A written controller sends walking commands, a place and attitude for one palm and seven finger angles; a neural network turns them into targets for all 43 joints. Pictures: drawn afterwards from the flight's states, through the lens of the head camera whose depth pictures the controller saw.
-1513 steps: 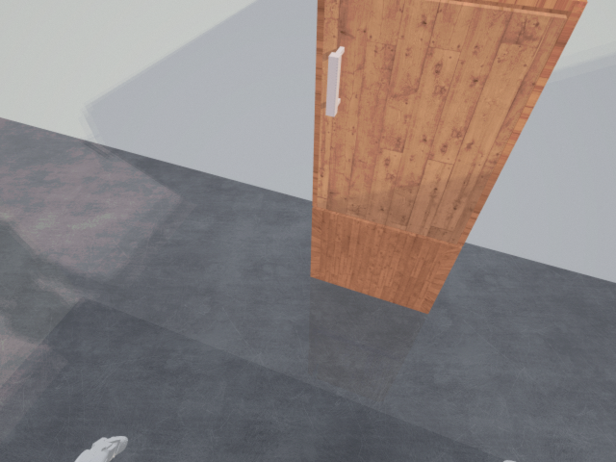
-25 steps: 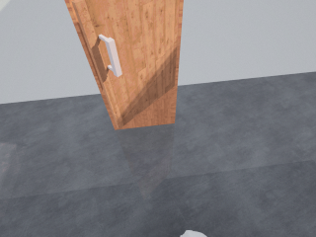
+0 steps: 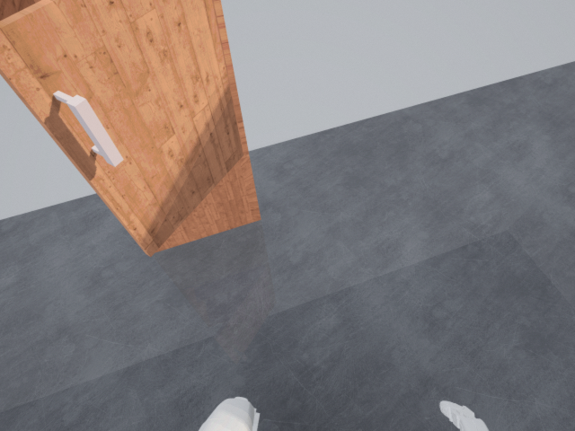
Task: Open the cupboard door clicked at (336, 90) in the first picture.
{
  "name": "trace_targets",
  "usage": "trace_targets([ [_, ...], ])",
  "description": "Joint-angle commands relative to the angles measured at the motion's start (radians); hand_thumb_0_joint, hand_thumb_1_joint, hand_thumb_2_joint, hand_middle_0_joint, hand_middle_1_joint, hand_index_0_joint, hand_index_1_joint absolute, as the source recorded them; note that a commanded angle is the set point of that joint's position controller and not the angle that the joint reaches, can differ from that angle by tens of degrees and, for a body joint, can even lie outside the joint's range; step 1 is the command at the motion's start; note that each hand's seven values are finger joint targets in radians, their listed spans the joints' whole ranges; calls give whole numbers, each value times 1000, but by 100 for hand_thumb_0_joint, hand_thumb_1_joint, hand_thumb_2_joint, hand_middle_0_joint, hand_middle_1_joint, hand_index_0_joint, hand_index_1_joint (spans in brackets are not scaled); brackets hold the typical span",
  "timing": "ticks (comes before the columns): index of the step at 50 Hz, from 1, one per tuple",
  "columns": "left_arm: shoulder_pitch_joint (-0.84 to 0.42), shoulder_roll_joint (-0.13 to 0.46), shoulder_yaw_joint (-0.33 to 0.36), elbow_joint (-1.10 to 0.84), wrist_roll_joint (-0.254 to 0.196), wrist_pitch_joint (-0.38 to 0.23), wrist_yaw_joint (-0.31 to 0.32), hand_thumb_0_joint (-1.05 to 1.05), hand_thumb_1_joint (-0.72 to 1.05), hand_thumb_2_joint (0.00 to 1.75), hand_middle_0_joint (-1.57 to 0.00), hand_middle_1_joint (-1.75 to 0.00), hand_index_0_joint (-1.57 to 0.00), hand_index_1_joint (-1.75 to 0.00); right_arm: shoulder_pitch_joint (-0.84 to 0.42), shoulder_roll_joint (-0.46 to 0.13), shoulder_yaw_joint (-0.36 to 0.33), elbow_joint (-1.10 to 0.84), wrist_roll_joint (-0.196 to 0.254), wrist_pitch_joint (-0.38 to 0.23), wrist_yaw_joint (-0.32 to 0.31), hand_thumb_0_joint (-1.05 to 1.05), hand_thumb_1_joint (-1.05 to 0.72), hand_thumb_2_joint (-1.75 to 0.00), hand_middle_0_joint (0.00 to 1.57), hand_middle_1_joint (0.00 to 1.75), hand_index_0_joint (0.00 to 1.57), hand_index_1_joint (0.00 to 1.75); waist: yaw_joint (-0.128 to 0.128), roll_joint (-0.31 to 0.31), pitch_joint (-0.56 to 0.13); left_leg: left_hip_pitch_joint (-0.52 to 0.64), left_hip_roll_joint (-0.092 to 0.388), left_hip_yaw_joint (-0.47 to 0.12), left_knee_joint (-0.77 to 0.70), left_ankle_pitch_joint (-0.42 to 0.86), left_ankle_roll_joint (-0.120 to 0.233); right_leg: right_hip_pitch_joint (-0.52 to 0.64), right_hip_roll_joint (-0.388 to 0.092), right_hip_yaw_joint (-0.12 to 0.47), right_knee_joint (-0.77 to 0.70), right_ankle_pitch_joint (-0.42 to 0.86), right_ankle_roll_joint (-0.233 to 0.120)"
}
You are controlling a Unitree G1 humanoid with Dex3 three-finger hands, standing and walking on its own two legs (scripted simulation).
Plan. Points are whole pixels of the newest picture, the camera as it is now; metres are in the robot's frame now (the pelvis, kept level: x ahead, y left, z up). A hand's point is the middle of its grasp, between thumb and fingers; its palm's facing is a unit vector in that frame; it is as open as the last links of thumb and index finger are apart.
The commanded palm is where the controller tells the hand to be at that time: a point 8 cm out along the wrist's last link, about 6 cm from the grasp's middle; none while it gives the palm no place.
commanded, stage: walk to a spot facing it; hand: left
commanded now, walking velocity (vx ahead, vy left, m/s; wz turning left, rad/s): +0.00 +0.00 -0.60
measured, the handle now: (89, 129) +0.52 +0.39 +0.07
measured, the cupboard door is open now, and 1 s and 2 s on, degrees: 39 39 39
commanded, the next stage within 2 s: none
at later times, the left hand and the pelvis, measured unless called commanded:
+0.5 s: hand (170, 382) +0.19 +0.23 -0.17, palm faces -0.28 -0.93 -0.25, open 7.4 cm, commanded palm none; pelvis +0.04 +0.04 -0.01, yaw -19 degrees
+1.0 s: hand (242, 346) +0.26 +0.12 -0.18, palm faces -0.55 -0.82 -0.16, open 7.4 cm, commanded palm none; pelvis +0.10 +0.01 -0.01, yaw -36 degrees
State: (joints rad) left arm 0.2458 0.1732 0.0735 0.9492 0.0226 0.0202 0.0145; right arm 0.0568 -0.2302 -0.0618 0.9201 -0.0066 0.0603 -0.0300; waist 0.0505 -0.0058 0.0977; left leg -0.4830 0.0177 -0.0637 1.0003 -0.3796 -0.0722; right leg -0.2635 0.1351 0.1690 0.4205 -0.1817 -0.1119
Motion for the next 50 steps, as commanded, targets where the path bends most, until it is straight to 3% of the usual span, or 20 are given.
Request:
trace_targets([
  [1, 94, 217, 60, -53, 4, -15, 11, 0, 90, 90, -20, -30, -20, -30, -35, -73, -21, -97, 0, -32, -7, 0, -90, -90, 20, 30, 20, 30, 8, -107, -154, -91, -6, -10, -41, -31, 9, 232, -298, 351, -55, 371, -70],
  [6, 56, 236, 65, -72, 9, -11, 16, 0, 90, 90, -20, -30, -20, -30, -11, -64, -15, -117, 11, -46, -9, 0, -90, -90, 20, 30, 20, 30, -8, -106, -190, 19, -30, -17, -216, -62, 27, 202, -289, 403, -14, 449, -87],
  [9, -2, 232, 60, -88, -1, -6, 14, 0, 90, 90, -20, -30, -20, -30, 90, -76, -15, -92, 15, -58, -17, 0, -90, -90, 20, 30, 20, 30, -59, -86, -216, 245, -31, -15, -491, 86, 34, 91, -226, 360, 45, 416, -14],
  [10, -19, 215, 55, -96, -9, -7, 12, 0, 90, 90, -20, -30, -20, -30, 140, -100, -18, -78, 13, -65, -22, 0, -90, -90, 20, 30, 20, 30, -86, -52, -232, 413, 23, -39, -601, 166, 48, -33, -181, 307, 90, 296, 30],
  [12, -4, 159, 39, -121, -19, -12, -9, 0, 90, 90, -20, -30, -20, -30, 152, -231, -42, -103, -7, -70, -28, 0, -90, -90, 20, 30, 20, 30, -70, 304, -220, 572, 435, -406, -728, 379, 227, -332, -14, -6, 426, -444, 138],
  [14, -4, 171, 49, -141, 5, -9, -24, 0, 90, 90, -20, -30, -20, -30, 112, -196, -23, -138, -28, -61, -35, 0, -90, -90, 20, 30, 20, 30, -39, 114, -140, 393, 452, -292, -692, 517, 298, -315, -94, -94, 673, -408, 175],
  [17, -31, 153, 43, -106, 4, 7, -40, 0, 90, 90, -20, -30, -20, -30, 135, -141, -1, -119, -24, -67, -31, 0, -90, -90, 20, 30, 20, 30, -34, 202, -127, 431, 282, -28, -596, 870, 196, -343, -125, -138, 723, -309, 179],
  [23, -146, 124, 17, -145, -1, 10, -58, 0, 90, 90, -20, -30, -20, -30, 230, -179, -20, -82, -27, -66, -19, 0, -90, -90, 20, 30, 20, 30, -87, 196, -116, 446, 269, 96, -571, 809, 174, -235, -135, -244, 442, -217, 160],
  [26, -125, 130, 16, -141, -2, 6, -60, 0, 90, 90, -20, -30, -20, -30, 218, -201, -26, -83, -28, -62, -13, 0, -90, -90, 20, 30, 20, 30, -73, 221, -117, 424, 289, 123, -514, 796, 160, -126, -121, -274, 297, -193, 133],
  [28, -16, 162, 27, -109, -1, -2, -56, 0, 90, 90, -20, -30, -20, -30, 179, -209, -31, -91, -18, -60, -7, 0, -90, -90, 20, 30, 20, 30, -3, 179, -153, 329, 268, 166, -360, 731, 112, 82, -114, -274, 121, -6, 108],
  [29, 83, 230, 42, -81, 5, -14, -46, 0, 90, 90, -20, -30, -20, -30, 172, -179, -28, -107, -5, -59, 1, 0, -90, -90, 20, 30, 20, 30, 44, 11, -217, 180, 207, 230, -156, 555, 56, 299, -222, -145, 46, 275, 61],
  [30, 162, 362, 72, -62, 10, -24, -25, 0, 90, 90, -20, -30, -20, -30, 139, -88, -8, -158, 7, -59, 5, 0, -90, -90, 20, 30, 20, 30, 75, -337, -268, -92, 17, 242, 165, -238, -1, 434, -526, 308, -5, 728, -87],
  [31, 175, 368, 66, -51, -9, -21, -9, 0, 90, 90, -20, -30, -20, -30, 134, -127, -6, -157, 4, -43, -8, 0, -90, -90, 20, 30, 20, 30, 73, -319, -285, -114, 44, 49, 249, -315, 12, 396, -548, 312, -9, 710, -153],
  [32, 103, 319, 59, -68, -10, -12, 0, 0, 90, 90, -20, -30, -20, -30, 123, -120, -11, -147, 6, -39, -5, 0, -90, -90, 20, 30, 20, 30, 45, -203, -196, -136, 83, 32, 255, -233, 20, 329, -512, 234, -28, 515, -155],
  [36, -65, 245, 34, -129, -2, -8, 6, 0, 90, 90, -20, -30, -20, -30, 136, -92, -11, -97, -6, -20, 12, 0, -90, -90, 20, 30, 20, 30, -43, -113, -119, -31, 75, 56, 175, -51, -3, 53, -360, 136, -89, 188, -73],
  [40, -64, 244, 37, -125, 4, -17, -6, 0, 90, 90, -20, -30, -20, -30, 152, -82, -14, -89, -16, -25, 25, 0, -90, -90, 20, 30, 20, 30, -48, -97, -117, 7, 52, 89, 22, 10, -6, 18, -317, 155, -167, -183, -65],
  [45, -44, 248, 49, -115, 8, -29, -20, 0, 90, 90, -20, -30, -20, -30, 132, -79, -15, -108, -9, -66, 26, 0, -90, -90, 20, 30, 20, 30, -32, -145, -94, 82, 18, 95, -253, -64, 13, 9, -321, 246, -169, -311, -94],
  [48, -88, 217, 48, -116, -2, -29, -27, 0, 90, 90, -20, -30, -20, -30, 281, -85, -14, -56, -10, -95, 14, 0, -90, -90, 20, 30, 20, 30, -107, -82, -123, 396, -3, 125, -543, 56, 23, -158, -234, 188, -53, -342, -28],
  [49, -97, 156, 34, -134, -9, -29, -34, 0, 90, 90, -20, -30, -20, -30, 363, -146, -26, -27, -18, -106, 1, 0, -90, -90, 20, 30, 20, 30, -144, 90, -139, 563, 129, -18, -669, -65, 61, -318, -139, 93, 105, -374, 25],
  [50, -104, 91, 22, -158, -16, -30, -43, 0, 90, 90, -20, -30, -20, -30, 451, -256, -50, -19, -40, -110, -5, 0, -90, -90, 20, 30, 20, 30, -176, 399, -153, 653, 429, -412, -801, -250, 159, -513, -9, -113, 451, -464, 93],
])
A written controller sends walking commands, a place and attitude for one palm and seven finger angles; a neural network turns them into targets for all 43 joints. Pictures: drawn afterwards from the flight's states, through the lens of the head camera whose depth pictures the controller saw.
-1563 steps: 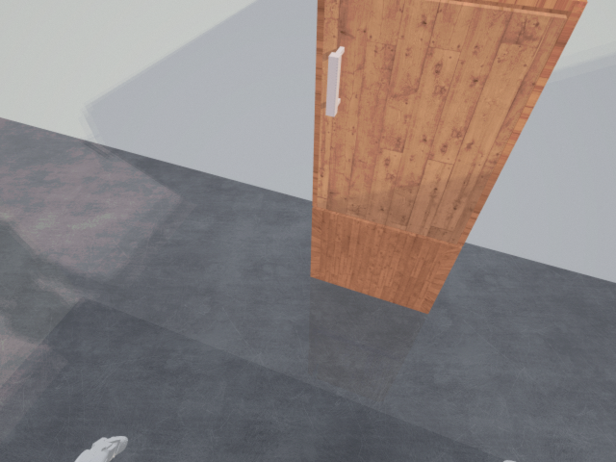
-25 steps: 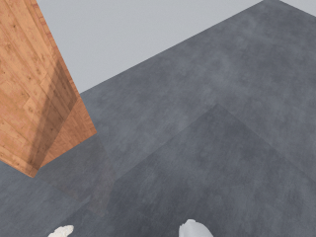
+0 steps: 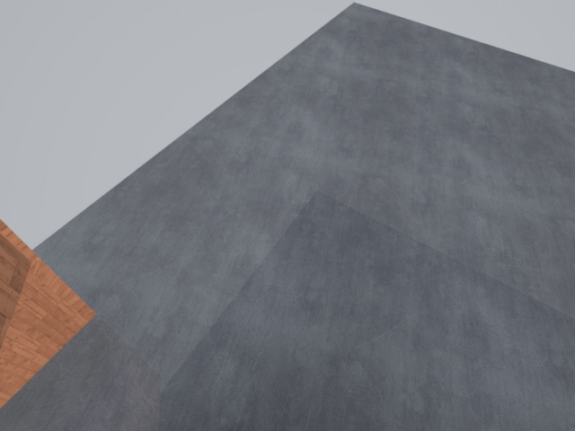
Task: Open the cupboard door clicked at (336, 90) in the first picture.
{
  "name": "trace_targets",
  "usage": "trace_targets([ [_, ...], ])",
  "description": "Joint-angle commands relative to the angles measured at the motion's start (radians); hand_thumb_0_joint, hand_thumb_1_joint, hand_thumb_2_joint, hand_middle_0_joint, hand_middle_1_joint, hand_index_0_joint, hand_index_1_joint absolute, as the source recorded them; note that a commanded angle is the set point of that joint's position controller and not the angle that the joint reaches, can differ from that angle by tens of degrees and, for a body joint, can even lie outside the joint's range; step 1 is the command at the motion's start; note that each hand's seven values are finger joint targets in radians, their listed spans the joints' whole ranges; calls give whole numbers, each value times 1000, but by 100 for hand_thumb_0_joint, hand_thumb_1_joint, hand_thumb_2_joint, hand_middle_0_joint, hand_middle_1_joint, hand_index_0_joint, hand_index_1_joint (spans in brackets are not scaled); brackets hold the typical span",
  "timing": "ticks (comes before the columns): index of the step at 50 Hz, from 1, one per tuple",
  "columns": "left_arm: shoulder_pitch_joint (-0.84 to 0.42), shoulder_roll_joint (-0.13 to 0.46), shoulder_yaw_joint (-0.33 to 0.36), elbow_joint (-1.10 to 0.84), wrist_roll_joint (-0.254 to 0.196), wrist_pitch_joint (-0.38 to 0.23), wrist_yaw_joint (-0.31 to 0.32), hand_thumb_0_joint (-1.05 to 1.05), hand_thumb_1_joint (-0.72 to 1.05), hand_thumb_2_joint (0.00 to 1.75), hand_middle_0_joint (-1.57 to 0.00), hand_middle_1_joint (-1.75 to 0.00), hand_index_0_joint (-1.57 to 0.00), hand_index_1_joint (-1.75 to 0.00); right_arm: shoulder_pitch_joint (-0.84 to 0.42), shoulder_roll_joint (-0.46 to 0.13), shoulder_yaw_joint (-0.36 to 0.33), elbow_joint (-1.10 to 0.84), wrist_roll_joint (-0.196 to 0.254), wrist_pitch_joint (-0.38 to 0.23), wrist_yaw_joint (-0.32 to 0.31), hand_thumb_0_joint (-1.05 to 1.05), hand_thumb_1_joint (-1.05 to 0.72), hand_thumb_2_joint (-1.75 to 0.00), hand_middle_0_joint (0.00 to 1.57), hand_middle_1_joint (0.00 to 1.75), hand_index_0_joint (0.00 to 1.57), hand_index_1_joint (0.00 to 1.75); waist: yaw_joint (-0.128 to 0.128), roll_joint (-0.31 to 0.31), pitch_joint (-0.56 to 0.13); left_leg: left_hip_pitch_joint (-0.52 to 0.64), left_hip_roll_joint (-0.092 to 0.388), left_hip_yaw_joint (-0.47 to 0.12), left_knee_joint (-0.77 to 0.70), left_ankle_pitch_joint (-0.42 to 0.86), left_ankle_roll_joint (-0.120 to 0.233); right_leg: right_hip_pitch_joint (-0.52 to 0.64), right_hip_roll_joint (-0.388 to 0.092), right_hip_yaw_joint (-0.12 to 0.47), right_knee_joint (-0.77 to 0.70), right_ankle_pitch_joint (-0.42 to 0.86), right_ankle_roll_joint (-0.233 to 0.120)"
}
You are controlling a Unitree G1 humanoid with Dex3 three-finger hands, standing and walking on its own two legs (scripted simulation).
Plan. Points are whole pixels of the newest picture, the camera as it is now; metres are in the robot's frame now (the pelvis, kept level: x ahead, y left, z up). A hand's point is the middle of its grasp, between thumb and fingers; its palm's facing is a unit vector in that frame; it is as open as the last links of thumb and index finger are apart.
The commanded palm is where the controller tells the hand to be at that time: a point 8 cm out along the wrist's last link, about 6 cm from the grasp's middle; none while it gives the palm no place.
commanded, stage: walk to a spot facing it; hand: left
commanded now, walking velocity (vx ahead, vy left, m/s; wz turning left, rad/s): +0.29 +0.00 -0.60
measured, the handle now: out of the picture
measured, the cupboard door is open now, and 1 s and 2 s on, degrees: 39 39 39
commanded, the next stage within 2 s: turn to face it in 1.06 s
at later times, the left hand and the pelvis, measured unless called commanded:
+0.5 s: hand (259, 295) +0.37 +0.07 -0.18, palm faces -0.34 -0.92 -0.19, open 7.4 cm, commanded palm none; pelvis +0.18 -0.06 -0.02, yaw -20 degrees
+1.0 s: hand (282, 273) +0.42 +0.03 -0.17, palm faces -0.39 -0.90 -0.21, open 7.4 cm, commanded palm none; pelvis +0.42 -0.16 -0.01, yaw -32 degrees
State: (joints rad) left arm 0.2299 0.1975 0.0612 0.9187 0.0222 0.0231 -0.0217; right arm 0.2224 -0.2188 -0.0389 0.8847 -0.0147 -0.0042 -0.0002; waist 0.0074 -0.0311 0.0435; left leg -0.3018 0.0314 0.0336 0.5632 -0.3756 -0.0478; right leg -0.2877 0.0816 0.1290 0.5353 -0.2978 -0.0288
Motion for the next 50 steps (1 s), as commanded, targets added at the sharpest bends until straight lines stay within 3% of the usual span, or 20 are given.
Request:
trace_targets([
  [1, -177, 106, 38, -154, 1, -41, -11, 0, 90, 90, -20, -30, -20, -30, 288, -267, -66, 14, -28, -43, -40, 0, -90, -90, 20, 30, 20, 30, -139, 281, -24, 377, 511, -574, -416, -237, 210, -534, -65, -56, 494, -292, 11],
  [3, -161, 104, 51, -124, 18, -50, -29, 0, 90, 90, -20, -30, -20, -30, 209, -184, -43, -12, -30, -54, -32, 0, -90, -90, 20, 30, 20, 30, -81, 128, 18, 287, 407, -394, -382, 5, 185, -493, -111, -78, 622, -129, 29],
  [4, -138, 86, 48, -100, 17, -44, -35, 0, 90, 90, -20, -30, -20, -30, 171, -149, -30, -9, -26, -57, -34, 0, -90, -90, 20, 30, 20, 30, -47, 152, 39, 272, 355, -261, -359, 150, 147, -493, -134, -94, 659, -56, 37],
  [7, -109, 33, 28, -78, 10, -32, -45, 0, 90, 90, -20, -30, -20, -30, 229, -103, -11, 26, -15, -70, -43, 0, -90, -90, 20, 30, 20, 30, -39, 179, -3, 370, 264, -2, -275, 606, 74, -494, -130, -168, 672, 28, 43],
  [16, -256, 14, 5, -94, 4, -24, -47, 0, 90, 90, -20, -30, -20, -30, 347, -95, -1, 100, -21, -64, -45, 0, -90, -90, 20, 30, 20, 30, -58, 203, 66, 381, 265, 201, -246, 939, 78, -351, -76, -307, 251, 98, -7],
  [20, -23, 78, 32, -30, 4, -39, -31, 0, 90, 90, -20, -30, -20, -30, 264, -163, -18, 86, -10, -60, -43, 0, -90, -90, 20, 30, 20, 30, 67, 223, -69, 356, 300, 235, 49, 1260, 80, 2, 0, -331, 147, 18, -84],
  [21, 136, 112, 48, 16, 6, -48, -27, 0, 90, 90, -20, -30, -20, -30, 199, -182, -22, 64, -1, -61, -36, 0, -90, -90, 20, 30, 20, 30, 150, 205, -136, 255, 274, 261, 239, 1166, 59, 222, -1, -323, 64, 67, -105],
  [22, 264, 212, 71, 47, 10, -55, -17, 0, 90, 90, -20, -30, -20, -30, 177, -133, -16, 40, 19, -63, -20, 0, -90, -90, 20, 30, 20, 30, 212, 9, -220, -19, 188, 269, 552, 671, 26, 513, -190, -69, -20, 85, -187],
  [23, 289, 301, 88, 49, -5, -58, 0, 0, 90, 90, -20, -30, -20, -30, 180, -54, -10, 3, 30, -64, -22, 0, -90, -90, 20, 30, 20, 30, 172, -214, -269, -337, 3, 162, 917, -217, -17, 627, -472, 511, -159, 194, -307],
  [24, 212, 305, 88, 28, -22, -51, 15, 0, 90, 90, -20, -30, -20, -30, 108, -84, -18, -7, 20, -55, -21, 0, -90, -90, 20, 30, 20, 30, 140, -117, -134, -431, 57, -24, 969, -165, 19, 487, -491, 506, -258, 39, -306],
  [25, 100, 232, 66, 3, -25, -56, 22, 0, 90, 90, -20, -30, -20, -30, 81, -75, -29, -10, 9, -55, -13, 0, -90, -90, 20, 30, 20, 30, 84, -17, 28, -428, 119, -51, 874, -9, 21, 291, -429, 307, -288, 76, -206],
  [27, -12, 151, 40, -21, -18, -69, 27, 0, 90, 90, -20, -30, -20, -30, 124, -51, -25, 39, 0, -28, -17, 0, -90, -90, 20, 30, 20, 30, -13, 10, 29, -268, 145, -49, 768, 74, 1, 43, -341, 185, -335, 52, -75],
  [28, -19, 130, 30, -25, -13, -80, 28, 0, 90, 90, -20, -30, -20, -30, 151, -37, -22, 56, -4, -18, -15, 0, -90, -90, 20, 30, 20, 30, -34, -16, 32, -230, 147, -48, 712, 94, -2, -17, -318, 132, -355, 102, -48],
  [30, 6, 122, 30, -9, -6, -92, 23, 0, 90, 90, -20, -30, -20, -30, 161, -25, -23, 61, -8, -5, -12, 0, -90, -90, 20, 30, 20, 30, -53, -4, 19, -221, 130, -40, 629, 113, -9, -27, -280, 96, -359, 158, -107],
  [35, 104, 106, 36, 39, -14, -111, 18, 0, 90, 90, -20, -30, -20, -30, 30, -27, -28, 22, -5, -11, -6, 0, -90, -90, 20, 30, 20, 30, -19, -43, -28, -371, 101, -38, 500, 215, -21, 188, -220, 60, -307, 416, -11],
  [44, 298, 85, 19, 105, -4, -112, 49, 0, 90, 90, -20, -30, -20, -30, -279, -19, -19, -66, 2, -37, 10, 0, -90, -90, 20, 30, 20, 30, 66, -86, 6, -471, 26, 34, 289, 156, 3, 470, -248, 129, -199, 912, -73],
  [46, 305, 91, 18, 109, -3, -111, 55, 0, 90, 90, -20, -30, -20, -30, -297, -20, -17, -74, 1, -43, 10, 0, -90, -90, 20, 30, 20, 30, 55, -92, 5, -397, -10, 68, 184, 122, 20, 476, -246, 128, -159, 1043, -71],
  [48, 267, 123, 27, 101, -4, -115, 58, 0, 90, 90, -20, -30, -20, -30, -200, -28, -21, -46, 0, -52, -1, 0, -90, -90, 20, 30, 20, 30, -7, -92, -48, -178, -80, 127, 53, 123, 46, 425, -231, 102, -45, 1253, -59],
  [49, 240, 136, 30, 94, -9, -117, 59, 0, 90, 90, -20, -30, -20, -30, -60, -56, -27, -3, -1, -55, -14, 0, -90, -90, 20, 30, 20, 30, -73, -76, -106, 26, -90, 119, -26, 205, 69, 334, -205, 82, 66, 1231, -35],
  [50, 202, 135, 33, 84, -20, -120, 56, 0, 90, 90, -20, -30, -20, -30, 105, -106, -41, 45, -7, -58, -24, 0, -90, -90, 20, 30, 20, 30, -149, -64, -186, 339, -3, 40, -47, 342, 106, 118, -182, 68, 243, 1024, -14],
])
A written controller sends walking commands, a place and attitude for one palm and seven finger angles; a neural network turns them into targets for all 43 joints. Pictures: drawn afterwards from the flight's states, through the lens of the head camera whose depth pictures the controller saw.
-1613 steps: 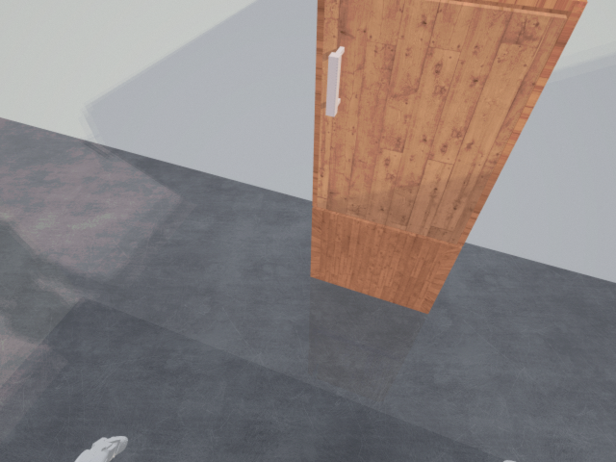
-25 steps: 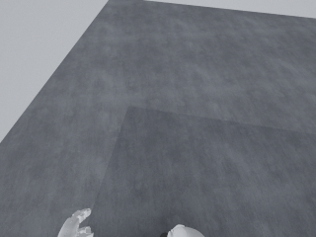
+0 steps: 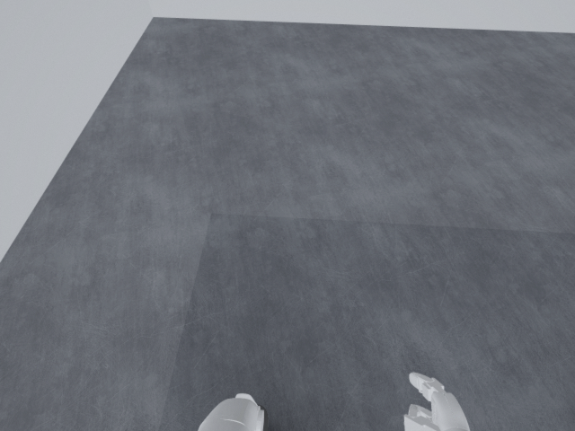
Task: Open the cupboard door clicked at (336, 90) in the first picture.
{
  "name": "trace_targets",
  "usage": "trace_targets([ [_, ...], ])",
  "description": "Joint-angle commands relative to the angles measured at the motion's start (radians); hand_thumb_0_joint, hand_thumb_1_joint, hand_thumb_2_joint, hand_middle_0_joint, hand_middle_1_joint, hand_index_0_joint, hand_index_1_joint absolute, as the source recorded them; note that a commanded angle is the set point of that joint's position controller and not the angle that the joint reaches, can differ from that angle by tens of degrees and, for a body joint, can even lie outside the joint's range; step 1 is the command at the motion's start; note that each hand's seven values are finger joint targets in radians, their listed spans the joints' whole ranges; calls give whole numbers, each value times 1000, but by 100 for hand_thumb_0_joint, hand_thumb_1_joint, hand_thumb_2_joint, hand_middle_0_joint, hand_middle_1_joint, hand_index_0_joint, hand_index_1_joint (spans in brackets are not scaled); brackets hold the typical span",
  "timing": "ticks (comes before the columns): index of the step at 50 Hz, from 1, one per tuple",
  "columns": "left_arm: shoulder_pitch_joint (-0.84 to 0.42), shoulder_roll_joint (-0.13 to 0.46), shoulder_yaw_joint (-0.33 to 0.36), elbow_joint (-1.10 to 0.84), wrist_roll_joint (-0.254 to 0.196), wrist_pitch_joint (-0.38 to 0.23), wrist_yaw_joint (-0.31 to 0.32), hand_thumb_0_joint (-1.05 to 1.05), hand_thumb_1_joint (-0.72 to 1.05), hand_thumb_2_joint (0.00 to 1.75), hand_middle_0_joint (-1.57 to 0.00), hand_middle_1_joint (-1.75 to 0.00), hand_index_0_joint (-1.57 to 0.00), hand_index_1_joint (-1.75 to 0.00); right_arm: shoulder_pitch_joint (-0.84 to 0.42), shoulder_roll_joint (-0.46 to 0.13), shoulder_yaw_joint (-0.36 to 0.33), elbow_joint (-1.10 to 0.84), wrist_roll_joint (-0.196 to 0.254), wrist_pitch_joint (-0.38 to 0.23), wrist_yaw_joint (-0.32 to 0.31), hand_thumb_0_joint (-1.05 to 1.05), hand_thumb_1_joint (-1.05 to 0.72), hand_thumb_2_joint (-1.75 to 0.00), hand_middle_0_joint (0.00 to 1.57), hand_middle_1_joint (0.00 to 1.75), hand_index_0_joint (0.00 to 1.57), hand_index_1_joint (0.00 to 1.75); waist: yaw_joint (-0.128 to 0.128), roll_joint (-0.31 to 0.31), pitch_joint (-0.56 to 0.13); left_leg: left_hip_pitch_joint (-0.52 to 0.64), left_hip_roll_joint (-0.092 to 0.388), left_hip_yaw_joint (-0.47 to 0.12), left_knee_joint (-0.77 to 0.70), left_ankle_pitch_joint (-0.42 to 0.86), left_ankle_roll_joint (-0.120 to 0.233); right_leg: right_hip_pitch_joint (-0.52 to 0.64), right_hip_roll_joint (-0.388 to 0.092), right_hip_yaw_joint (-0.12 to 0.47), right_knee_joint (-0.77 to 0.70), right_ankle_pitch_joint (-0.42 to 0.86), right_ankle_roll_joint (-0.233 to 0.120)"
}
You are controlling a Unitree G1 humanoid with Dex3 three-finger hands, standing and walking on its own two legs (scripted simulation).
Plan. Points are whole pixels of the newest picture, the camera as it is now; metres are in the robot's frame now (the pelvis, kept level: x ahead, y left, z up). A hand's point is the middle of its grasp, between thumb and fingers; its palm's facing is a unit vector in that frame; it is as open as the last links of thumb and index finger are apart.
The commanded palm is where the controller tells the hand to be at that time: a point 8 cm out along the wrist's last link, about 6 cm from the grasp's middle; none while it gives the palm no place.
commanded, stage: walk to a spot facing it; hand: left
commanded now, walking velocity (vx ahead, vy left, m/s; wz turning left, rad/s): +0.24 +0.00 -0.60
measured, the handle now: out of the picture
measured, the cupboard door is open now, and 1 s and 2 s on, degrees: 39 39 39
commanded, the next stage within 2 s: turn to face it in 0.06 s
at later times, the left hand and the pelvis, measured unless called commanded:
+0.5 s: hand (244, 283) +0.37 +0.14 -0.15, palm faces -0.09 -0.97 -0.21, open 7.3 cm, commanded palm none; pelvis +0.21 -0.02 +0.00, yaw -1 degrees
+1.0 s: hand (186, 323) +0.28 +0.23 -0.15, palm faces +0.30 -0.91 -0.28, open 7.4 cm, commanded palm none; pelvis +0.26 -0.01 +0.01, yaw +15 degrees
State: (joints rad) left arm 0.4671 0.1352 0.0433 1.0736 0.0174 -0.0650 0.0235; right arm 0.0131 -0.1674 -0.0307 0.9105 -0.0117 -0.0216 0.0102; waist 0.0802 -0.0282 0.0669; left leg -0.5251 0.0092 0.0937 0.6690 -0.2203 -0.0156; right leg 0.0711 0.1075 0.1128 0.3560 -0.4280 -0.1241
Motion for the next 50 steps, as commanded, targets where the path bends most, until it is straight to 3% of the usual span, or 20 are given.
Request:
trace_targets([
  [1, -6, 138, 46, -88, -34, -34, -1, 0, 90, 90, -20, -30, -20, -30, 453, -262, -78, 44, -32, -49, -43, 0, -90, -90, 20, 30, 20, 30, -251, 162, -348, 835, 352, -418, -140, 372, 210, -525, -72, -5, 799, 534, 117],
  [2, 1, 124, 33, -106, -36, -40, -8, 0, 90, 90, -20, -30, -20, -30, 484, -281, -75, 39, -16, -40, -44, 0, -90, -90, 20, 30, 20, 30, -213, 239, -409, 862, 533, -614, -243, 539, 304, -621, -39, -41, 1078, -87, 107],
  [3, -56, 148, 45, -114, -17, -28, -6, 0, 90, 90, -20, -30, -20, -30, 396, -241, -62, 21, -11, -36, -41, 0, -90, -90, 20, 30, 20, 30, -178, 123, -261, 710, 531, -545, -294, 470, 307, -681, -115, -19, 1143, -61, 105],
  [6, -116, 85, 46, -115, 9, 24, -39, 0, 90, 90, -20, -30, -20, -30, 299, -103, -18, 13, -14, -63, -53, 0, -90, -90, 20, 30, 20, 30, -92, 123, -12, 362, 389, -217, -364, 506, 174, -683, -187, -60, 1073, 89, 151],
  [11, -100, 22, 22, -105, 9, 61, -43, 0, 90, 90, -20, -30, -20, -30, 304, -118, -9, 59, -12, -59, -48, 0, -90, -90, 20, 30, 20, 30, -44, 168, -37, 286, 239, 45, -364, 683, 134, -552, -182, -148, 656, 196, 158],
  [16, -207, 51, 0, -112, 10, 40, -30, 0, 90, 90, -20, -30, -20, -30, 395, -125, -6, 119, -8, -36, -40, 0, -90, -90, 20, 30, 20, 30, -84, 169, -63, 331, 209, -11, -280, 743, 118, -389, -128, -236, 337, 337, 151],
  [19, -191, 118, 11, -113, 7, 30, -22, 0, 90, 90, -20, -30, -20, -30, 393, -140, -10, 127, -3, -17, -39, 0, -90, -90, 20, 30, 20, 30, -43, 143, -85, 312, 184, -58, -147, 637, 68, -226, -142, -234, 172, 465, 151],
  [20, -130, 182, 28, -96, 9, 20, -12, 0, 90, 90, -20, -30, -20, -30, 398, -120, -13, 122, 5, -14, -36, 0, -90, -90, 20, 30, 20, 30, -16, 46, -155, 183, 141, -39, -11, 456, 29, -27, -256, -133, 204, 813, 118],
  [21, -48, 261, 47, -75, 9, 11, -2, 0, 90, 90, -20, -30, -20, -30, 432, -90, -14, 113, 13, -11, -32, 0, -90, -90, 20, 30, 20, 30, 4, -122, -241, 22, 11, 22, 237, -79, -21, 146, -498, 61, 198, 1201, -2],
  [22, -20, 304, 50, -80, 2, 16, 2, 0, 90, 90, -20, -30, -20, -30, 443, -96, -17, 92, 21, 5, -39, 0, -90, -90, 20, 30, 20, 30, 10, -196, -293, 37, 4, -40, 459, -478, -22, 112, -652, 106, 122, 1287, -106],
  [25, -209, 219, 37, -131, 2, 39, 20, 0, 90, 90, -20, -30, -20, -30, 364, -70, -24, 91, 10, 39, -30, 0, -90, -90, 20, 30, 20, 30, -49, -176, -152, -12, 82, -104, 608, -372, -29, -148, -548, -27, 29, 797, -51],
  [29, -384, 198, 42, -195, 13, 48, 16, 0, 90, 90, -20, -30, -20, -30, 425, -24, -24, 97, 0, 74, -3, 0, -90, -90, 20, 30, 20, 30, -154, -142, -74, 135, 97, -21, 415, -248, -39, -443, -476, -234, -35, 361, 52],
  [35, -321, 202, 67, -187, 2, 63, 3, 0, 90, 90, -20, -30, -20, -30, 409, -65, -43, 57, -10, 52, 5, 0, -90, -90, 20, 30, 20, 30, -143, -36, -84, 269, 46, 50, -89, -37, -34, -396, -447, -318, 212, 260, 109],
  [36, -301, 164, 61, -199, -7, 74, -2, 0, 90, 90, -20, -30, -20, -30, 438, -137, -56, 53, -14, 42, 5, 0, -90, -90, 20, 30, 20, 30, -154, 190, -89, 306, 139, -141, -249, 76, 12, -468, -360, -350, 392, 101, 160],
  [37, -308, 102, 45, -235, -11, 82, -7, 0, 90, 90, -20, -30, -20, -30, 455, -241, -83, 36, -21, 35, -4, 0, -90, -90, 20, 30, 20, 30, -169, 490, -90, 352, 384, -497, -342, 343, 140, -680, -230, -322, 644, -265, 231],
  [38, -380, 120, 41, -260, -1, 87, -4, 0, 90, 90, -20, -30, -20, -30, 474, -272, -90, 39, -26, 36, -17, 0, -90, -90, 20, 30, 20, 30, -195, 355, -133, 351, 445, -555, -360, 338, 222, -695, -220, -182, 796, -239, 207],
  [39, -384, 118, 46, -283, -3, 78, -12, 0, 90, 90, -20, -30, -20, -30, 429, -287, -93, 10, -29, 32, -21, 0, -90, -90, 20, 30, 20, 30, -159, 206, -135, 278, 428, -519, -365, 168, 236, -659, -233, -143, 837, -142, 197],
  [41, -376, 126, 57, -234, 10, 82, -10, 0, 90, 90, -20, -30, -20, -30, 319, -235, -77, -3, -24, 20, -33, 0, -90, -90, 20, 30, 20, 30, -127, 303, -114, 301, 307, -426, -333, 247, 167, -738, -218, -114, 893, -27, 213],
  [43, -339, 139, 55, -213, 7, 79, -15, 0, 90, 90, -20, -30, -20, -30, 292, -208, -65, -15, -17, 11, -38, 0, -90, -90, 20, 30, 20, 30, -110, 221, -130, 353, 257, -339, -302, 405, 148, -723, -207, -111, 872, 42, 228],
  [50, -321, 146, 40, -225, -6, 84, -11, 0, 90, 90, -20, -30, -20, -30, 240, -251, -81, -32, -19, 31, -26, 0, -90, -90, 20, 30, 20, 30, -110, 165, -127, 336, 232, -344, -294, 312, 177, -548, -151, -135, 508, -9, 227],
])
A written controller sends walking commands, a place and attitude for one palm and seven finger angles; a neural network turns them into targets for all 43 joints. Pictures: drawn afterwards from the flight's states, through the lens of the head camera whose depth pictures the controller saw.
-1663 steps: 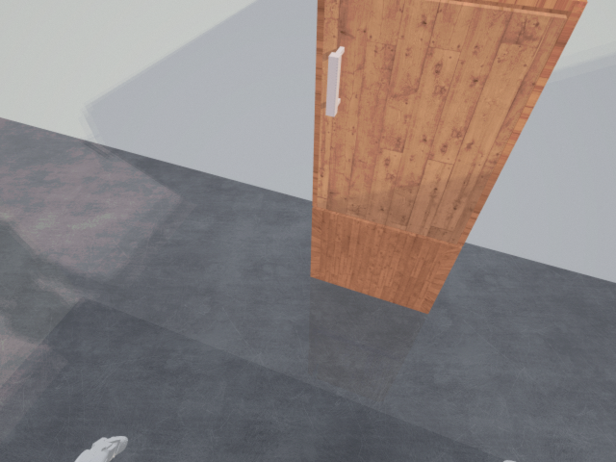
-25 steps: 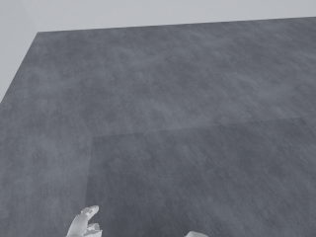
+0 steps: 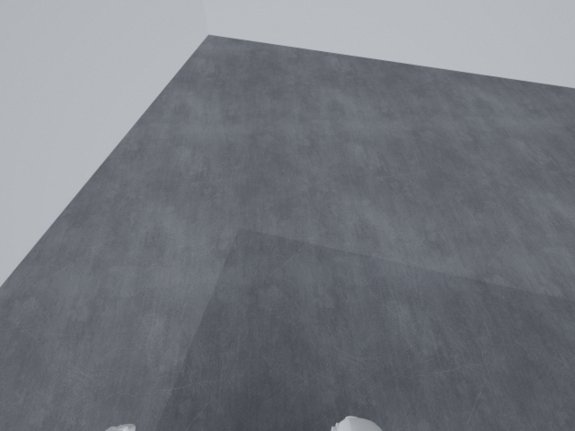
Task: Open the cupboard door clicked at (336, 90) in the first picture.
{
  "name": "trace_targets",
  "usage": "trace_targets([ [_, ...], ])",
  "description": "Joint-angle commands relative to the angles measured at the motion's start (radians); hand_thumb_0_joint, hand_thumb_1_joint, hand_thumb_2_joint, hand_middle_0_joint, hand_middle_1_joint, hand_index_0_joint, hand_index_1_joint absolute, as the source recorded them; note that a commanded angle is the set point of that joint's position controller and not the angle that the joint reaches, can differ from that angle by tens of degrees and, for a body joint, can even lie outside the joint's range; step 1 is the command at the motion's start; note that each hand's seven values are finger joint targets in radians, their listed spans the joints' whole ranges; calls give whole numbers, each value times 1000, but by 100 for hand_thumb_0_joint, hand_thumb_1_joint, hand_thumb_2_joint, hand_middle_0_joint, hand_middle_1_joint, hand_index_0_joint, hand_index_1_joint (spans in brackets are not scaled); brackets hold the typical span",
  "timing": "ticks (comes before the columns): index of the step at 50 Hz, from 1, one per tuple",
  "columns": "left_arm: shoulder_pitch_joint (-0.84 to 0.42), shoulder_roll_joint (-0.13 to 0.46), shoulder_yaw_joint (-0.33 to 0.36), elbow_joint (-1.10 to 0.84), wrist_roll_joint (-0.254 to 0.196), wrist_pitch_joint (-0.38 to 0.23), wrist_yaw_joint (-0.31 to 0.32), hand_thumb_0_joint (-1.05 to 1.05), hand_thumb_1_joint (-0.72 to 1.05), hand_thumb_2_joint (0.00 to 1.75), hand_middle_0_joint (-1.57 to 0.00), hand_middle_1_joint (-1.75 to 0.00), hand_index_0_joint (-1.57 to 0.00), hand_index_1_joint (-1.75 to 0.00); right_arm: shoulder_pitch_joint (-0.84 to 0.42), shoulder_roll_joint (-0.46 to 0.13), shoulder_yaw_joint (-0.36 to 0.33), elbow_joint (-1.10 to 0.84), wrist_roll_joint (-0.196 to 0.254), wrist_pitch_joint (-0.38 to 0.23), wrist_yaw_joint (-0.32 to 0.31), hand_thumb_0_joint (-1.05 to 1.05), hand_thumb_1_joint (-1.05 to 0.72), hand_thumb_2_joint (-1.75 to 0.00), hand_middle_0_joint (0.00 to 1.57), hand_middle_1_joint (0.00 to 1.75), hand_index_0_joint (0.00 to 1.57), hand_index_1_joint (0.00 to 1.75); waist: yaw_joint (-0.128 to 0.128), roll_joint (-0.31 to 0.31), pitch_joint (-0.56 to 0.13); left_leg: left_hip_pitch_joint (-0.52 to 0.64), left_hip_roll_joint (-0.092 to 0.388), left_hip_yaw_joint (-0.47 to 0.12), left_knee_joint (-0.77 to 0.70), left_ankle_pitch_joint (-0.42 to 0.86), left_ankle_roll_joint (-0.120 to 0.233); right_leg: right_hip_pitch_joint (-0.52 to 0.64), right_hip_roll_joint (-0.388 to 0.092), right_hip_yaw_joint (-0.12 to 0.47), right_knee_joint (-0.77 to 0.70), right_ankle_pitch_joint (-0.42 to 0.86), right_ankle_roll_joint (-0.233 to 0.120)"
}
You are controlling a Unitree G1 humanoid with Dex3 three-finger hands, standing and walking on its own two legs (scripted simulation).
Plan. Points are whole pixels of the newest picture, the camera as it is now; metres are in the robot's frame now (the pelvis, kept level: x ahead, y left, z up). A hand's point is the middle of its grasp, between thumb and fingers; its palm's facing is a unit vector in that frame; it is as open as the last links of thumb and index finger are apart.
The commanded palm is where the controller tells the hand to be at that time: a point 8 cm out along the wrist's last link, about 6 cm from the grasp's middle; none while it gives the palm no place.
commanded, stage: turn to face it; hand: left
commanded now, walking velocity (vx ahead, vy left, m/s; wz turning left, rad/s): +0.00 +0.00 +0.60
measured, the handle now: out of the picture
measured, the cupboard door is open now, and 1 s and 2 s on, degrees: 39 39 39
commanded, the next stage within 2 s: none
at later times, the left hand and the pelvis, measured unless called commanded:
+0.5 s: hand out of the picture -0.03 +0.14 -0.16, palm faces +0.39 -0.88 -0.26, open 7.3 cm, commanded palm none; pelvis +0.00 -0.06 +0.00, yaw +21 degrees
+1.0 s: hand out of the picture -0.03 +0.14 -0.14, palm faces +0.59 -0.74 -0.32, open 7.4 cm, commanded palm none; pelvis +0.01 -0.09 +0.00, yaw +38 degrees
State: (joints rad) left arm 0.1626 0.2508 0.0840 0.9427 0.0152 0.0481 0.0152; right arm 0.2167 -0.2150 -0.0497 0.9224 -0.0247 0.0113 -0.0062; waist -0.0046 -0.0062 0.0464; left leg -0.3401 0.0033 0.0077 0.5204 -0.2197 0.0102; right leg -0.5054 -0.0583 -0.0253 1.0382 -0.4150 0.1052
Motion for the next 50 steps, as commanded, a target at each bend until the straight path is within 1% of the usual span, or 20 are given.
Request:
trace_targets([
  [1, 4, 32, -3, -92, -5, -30, -1, 0, 90, 90, -20, -30, -20, -30, 14, -209, -64, -50, -6, 4, -7, 0, -90, -90, 20, 30, 20, 30, -18, 161, -106, 124, 232, -273, -137, 303, 149, 80, 28, -5, -248, -21, -7],
  [4, 141, 62, 6, -61, -5, -46, 3, 0, 90, 90, -20, -30, -20, -30, -73, -202, -69, -79, 6, 16, -1, 0, -90, -90, 20, 30, 20, 30, 42, 120, -124, -31, 160, -254, -35, 167, 87, 349, 42, -27, -567, 176, -23],
  [5, 174, 134, 19, -60, 10, -58, 10, 0, 90, 90, -20, -30, -20, -30, -67, -144, -62, -91, 18, 17, 4, 0, -90, -90, 20, 30, 20, 30, 57, -86, -130, -174, 49, -163, 122, -57, 18, 471, -128, 142, -745, 153, -63],
  [6, 161, 230, 33, -73, 20, -59, 17, 0, 90, 90, -20, -30, -20, -30, -81, -84, -53, -115, 19, 18, 9, 0, -90, -90, 20, 30, 20, 30, 64, -389, -82, -311, -95, -12, 416, -398, -54, 450, -405, 443, -818, 233, -185],
  [7, 138, 223, 24, -86, 9, -55, 21, 0, 90, 90, -20, -30, -20, -30, -83, -143, -64, -110, 11, 27, 13, 0, -90, -90, 20, 30, 20, 30, 50, -307, -81, -265, -35, -82, 613, -406, -40, 324, -454, 406, -806, 250, -237],
  [10, -5, 107, -1, -114, 5, -60, 20, 0, 90, 90, -20, -30, -20, -30, -66, -118, -61, -47, 3, 53, 31, 0, -90, -90, 20, 30, 20, 30, -33, -159, 2, -242, 24, -57, 781, -190, -61, 216, -268, 148, -760, 263, -190],
  [12, 13, 87, -4, -111, 7, -68, 20, 0, 90, 90, -20, -30, -20, -30, -56, -93, -52, -40, 9, 54, 37, 0, -90, -90, 20, 30, 20, 30, -32, -158, -44, -226, 22, -25, 717, -154, -74, 291, -236, 46, -733, 396, -171],
  [22, 159, 139, 26, -48, 19, -68, 19, 0, 90, 90, -20, -30, -20, -30, -174, -52, -27, -70, 17, 37, 33, 0, -90, -90, 20, 30, 20, 30, 59, -194, -102, -122, 28, 83, 256, -280, -73, 519, -332, -43, -613, 724, -215],
  [26, 111, 158, 36, -56, 12, -61, 11, 0, 90, 90, -20, -30, -20, -30, -88, -72, -32, -53, 16, 27, 31, 0, -90, -90, 20, 30, 20, 30, 7, -163, -121, 68, 18, 113, 29, -119, -48, 409, -335, -114, -529, 586, -161],
  [27, 93, 146, 35, -58, 6, -57, 9, 0, 90, 90, -20, -30, -20, -30, -39, -98, -41, -42, 14, 22, 31, 0, -90, -90, 20, 30, 20, 30, -24, -101, -141, 195, 38, 84, -99, -3, -35, 326, -309, -159, -432, 505, -119],
  [29, 10, 44, 3, -136, -4, -40, 0, 0, 90, 90, -20, -30, -20, -30, 72, -282, -86, -26, 1, 20, 12, 0, -90, -90, 20, 30, 20, 30, -100, 342, -140, 389, 423, -429, -183, 568, 188, -117, -85, -161, -37, -260, 3],
  [31, -46, 68, 7, -147, 9, -26, 1, 0, 90, 90, -20, -30, -20, -30, 72, -254, -72, -16, -4, 18, -3, 0, -90, -90, 20, 30, 20, 30, -80, 159, -114, 311, 395, -324, -163, 524, 226, -127, -88, -25, 89, -153, -19],
  [34, 10, 74, 15, -94, 5, -20, -7, 0, 90, 90, -20, -30, -20, -30, -53, -204, -56, -49, 2, 6, -12, 0, -90, -90, 20, 30, 20, 30, -14, 205, -97, 236, 248, -198, -154, 467, 144, -84, -60, 16, 119, 0, -5],
  [41, 6, 51, 4, -106, -3, -24, -7, 0, 90, 90, -20, -30, -20, -30, -53, -216, -62, -53, -5, 12, -5, 0, -90, -90, 20, 30, 20, 30, -8, 191, -62, 122, 202, -239, -143, 287, 138, 97, 11, -25, -226, -24, -4],
  [44, 104, 62, 10, -85, -6, -40, -4, 0, 90, 90, -20, -30, -20, -30, -101, -209, -67, -72, 3, 18, -4, 0, -90, -90, 20, 30, 20, 30, 41, 177, -91, 6, 160, -260, -50, 237, 98, 324, 43, -45, -496, 135, -16],
  [45, 152, 106, 21, -73, 1, -53, 2, 0, 90, 90, -20, -30, -20, -30, -106, -174, -63, -79, 12, 17, -1, 0, -90, -90, 20, 30, 20, 30, 67, 48, -104, -105, 90, -213, 48, 91, 43, 468, -32, 20, -651, 209, -32],
  [46, 180, 217, 42, -71, 18, -63, 14, 0, 90, 90, -20, -30, -20, -30, -75, -91, -52, -98, 21, 15, 4, 0, -90, -90, 20, 30, 20, 30, 73, -297, -131, -283, -71, -38, 317, -278, -41, 581, -335, 336, -759, 282, -130],
  [47, 175, 249, 37, -82, 10, -56, 18, 0, 90, 90, -20, -30, -20, -30, -100, -122, -60, -109, 14, 22, 6, 0, -90, -90, 20, 30, 20, 30, 82, -337, -115, -266, -50, -63, 566, -433, -44, 442, -470, 404, -771, 371, -218],
  [48, 117, 182, 26, -93, 8, -60, 22, 0, 90, 90, -20, -30, -20, -30, -89, -134, -61, -88, 9, 30, 11, 0, -90, -90, 20, 30, 20, 30, 44, -236, -82, -260, -8, -110, 694, -361, -36, 367, -424, 330, -771, 300, -240],
  [50, 11, 115, 5, -116, 3, -59, 20, 0, 90, 90, -20, -30, -20, -30, -71, -121, -63, -44, 4, 45, 23, 0, -90, -90, 20, 30, 20, 30, -10, -209, -20, -255, 26, -71, 779, -225, -60, 302, -302, 167, -745, 324, -194],
])
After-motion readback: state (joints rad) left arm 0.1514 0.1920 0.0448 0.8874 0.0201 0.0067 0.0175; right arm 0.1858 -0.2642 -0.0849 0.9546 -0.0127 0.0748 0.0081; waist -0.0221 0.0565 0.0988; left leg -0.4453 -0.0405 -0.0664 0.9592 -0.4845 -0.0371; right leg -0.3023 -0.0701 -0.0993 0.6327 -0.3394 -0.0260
